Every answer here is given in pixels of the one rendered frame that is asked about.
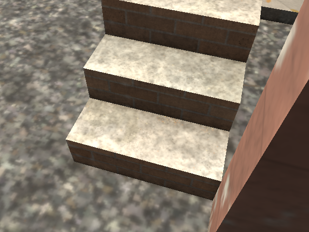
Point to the stairs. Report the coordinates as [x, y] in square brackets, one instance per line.
[165, 84]

